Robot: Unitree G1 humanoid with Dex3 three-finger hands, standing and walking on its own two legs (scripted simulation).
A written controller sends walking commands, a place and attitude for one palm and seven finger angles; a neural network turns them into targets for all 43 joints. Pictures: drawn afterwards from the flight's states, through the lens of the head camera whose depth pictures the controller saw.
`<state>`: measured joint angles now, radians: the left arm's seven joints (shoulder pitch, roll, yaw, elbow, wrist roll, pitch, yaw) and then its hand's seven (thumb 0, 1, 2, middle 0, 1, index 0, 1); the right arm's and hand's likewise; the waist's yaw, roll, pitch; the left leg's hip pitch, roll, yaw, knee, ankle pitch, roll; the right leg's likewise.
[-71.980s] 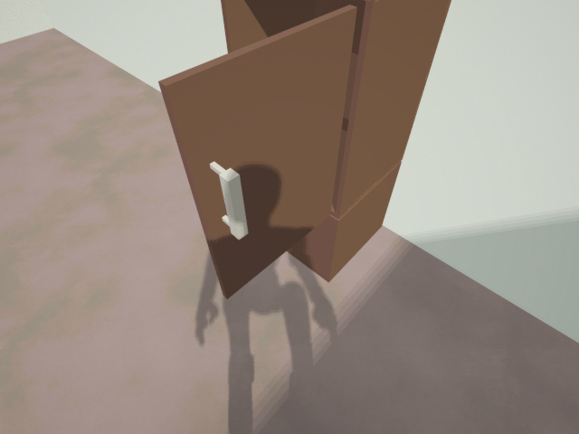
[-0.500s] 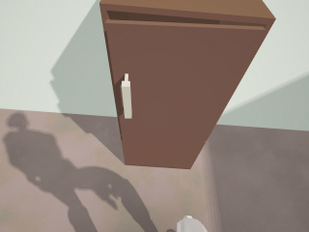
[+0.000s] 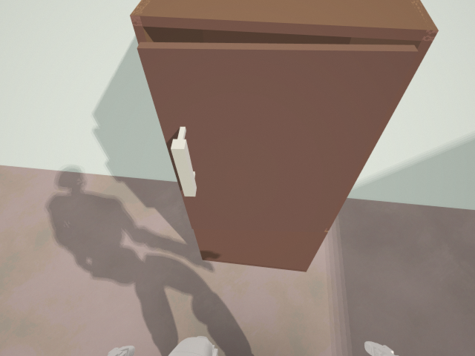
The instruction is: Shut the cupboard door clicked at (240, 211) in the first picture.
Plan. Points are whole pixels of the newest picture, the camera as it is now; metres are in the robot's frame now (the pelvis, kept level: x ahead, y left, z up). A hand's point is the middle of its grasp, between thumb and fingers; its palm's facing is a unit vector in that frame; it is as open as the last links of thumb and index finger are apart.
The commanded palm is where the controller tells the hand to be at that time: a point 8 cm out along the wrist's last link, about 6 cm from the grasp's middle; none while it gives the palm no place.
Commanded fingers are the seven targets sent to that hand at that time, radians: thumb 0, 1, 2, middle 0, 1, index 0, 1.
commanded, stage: come to a stop and stand still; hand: left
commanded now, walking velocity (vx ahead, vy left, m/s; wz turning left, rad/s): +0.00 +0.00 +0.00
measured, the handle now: (186, 162) +0.46 +0.15 +0.01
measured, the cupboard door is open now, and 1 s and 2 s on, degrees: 5 5 5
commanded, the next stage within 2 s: look again from close up in 0.82 s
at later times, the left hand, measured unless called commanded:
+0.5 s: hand out of the picture -0.05 +0.23 -0.17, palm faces -0.01 -0.98 -0.22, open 7.4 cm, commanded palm none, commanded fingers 0.00 0.90 0.90 -0.20 -0.30 -0.20 -0.30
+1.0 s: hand out of the picture -0.06 +0.21 -0.18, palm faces -0.04 -0.98 -0.17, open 7.3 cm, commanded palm none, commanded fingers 0.00 0.90 0.90 -0.20 -0.30 -0.20 -0.30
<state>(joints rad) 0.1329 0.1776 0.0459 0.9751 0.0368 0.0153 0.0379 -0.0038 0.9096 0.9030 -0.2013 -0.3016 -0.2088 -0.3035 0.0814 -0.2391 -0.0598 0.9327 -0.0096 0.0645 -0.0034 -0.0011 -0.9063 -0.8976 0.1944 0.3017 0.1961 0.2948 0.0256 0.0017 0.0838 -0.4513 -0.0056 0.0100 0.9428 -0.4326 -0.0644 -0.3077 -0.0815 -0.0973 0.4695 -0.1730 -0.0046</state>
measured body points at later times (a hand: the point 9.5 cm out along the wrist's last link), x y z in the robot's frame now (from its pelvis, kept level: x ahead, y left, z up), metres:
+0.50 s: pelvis -0.05 +0.05 +0.00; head -0.03 +0.04 +0.45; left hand -0.05 +0.28 -0.15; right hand -0.01 -0.18 -0.16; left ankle -0.01 +0.15 -0.74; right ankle -0.09 -0.06 -0.74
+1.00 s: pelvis -0.06 +0.05 +0.00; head -0.04 +0.05 +0.45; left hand -0.05 +0.26 -0.16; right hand -0.10 -0.17 -0.16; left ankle +0.00 +0.15 -0.74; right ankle -0.09 -0.06 -0.74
